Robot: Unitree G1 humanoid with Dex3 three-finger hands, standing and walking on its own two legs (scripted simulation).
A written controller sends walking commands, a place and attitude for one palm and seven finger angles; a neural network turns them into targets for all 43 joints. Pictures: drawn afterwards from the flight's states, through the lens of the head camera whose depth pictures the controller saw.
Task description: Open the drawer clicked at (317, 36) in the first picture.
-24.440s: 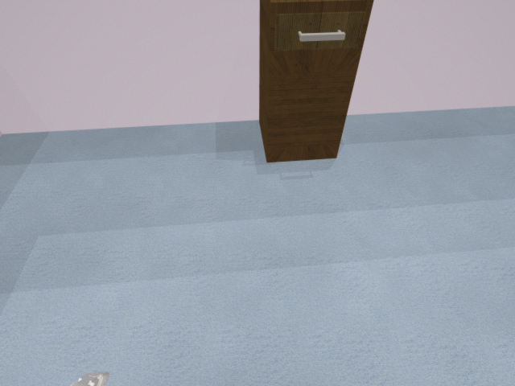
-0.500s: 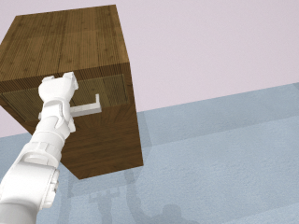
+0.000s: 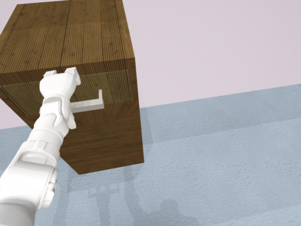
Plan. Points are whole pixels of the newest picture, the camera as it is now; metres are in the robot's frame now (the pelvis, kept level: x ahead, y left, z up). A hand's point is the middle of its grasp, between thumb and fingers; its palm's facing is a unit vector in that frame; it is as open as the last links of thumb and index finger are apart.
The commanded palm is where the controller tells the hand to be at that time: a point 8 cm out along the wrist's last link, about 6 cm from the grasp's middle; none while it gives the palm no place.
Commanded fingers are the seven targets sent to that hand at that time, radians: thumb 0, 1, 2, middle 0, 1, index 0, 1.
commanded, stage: lower the fingers behind the handle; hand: left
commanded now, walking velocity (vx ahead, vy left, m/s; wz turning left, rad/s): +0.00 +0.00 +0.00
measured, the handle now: (73, 102) +0.50 +0.25 +0.00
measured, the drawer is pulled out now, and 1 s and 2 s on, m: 0.00 0.00 0.00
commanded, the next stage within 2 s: close the thumb around the handle in 1.62 s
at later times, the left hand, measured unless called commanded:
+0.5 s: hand (68, 110) +0.45 +0.24 +0.03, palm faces -0.06 -0.03 -1.00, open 13.8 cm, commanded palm +0.44 +0.23 +0.09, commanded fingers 0.00 -0.50 0.30 -0.30 -1.20 -0.30 -1.20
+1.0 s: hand (72, 117) +0.45 +0.24 -0.01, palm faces -0.08 -0.05 -1.00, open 13.8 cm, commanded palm +0.44 +0.23 +0.05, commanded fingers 0.00 -0.50 0.30 -0.30 -1.20 -0.30 -1.20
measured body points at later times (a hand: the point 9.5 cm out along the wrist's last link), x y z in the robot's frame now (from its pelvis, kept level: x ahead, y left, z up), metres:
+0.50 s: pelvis +0.00 +0.00 +0.00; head +0.07 -0.01 +0.44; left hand +0.44 +0.24 +0.08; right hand +0.04 -0.27 -0.14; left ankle +0.01 +0.11 -0.71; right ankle -0.05 -0.12 -0.71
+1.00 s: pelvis +0.00 +0.00 -0.02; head +0.08 +0.00 +0.43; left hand +0.44 +0.24 +0.05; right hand +0.01 -0.26 -0.15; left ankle +0.01 +0.11 -0.71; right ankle -0.05 -0.12 -0.71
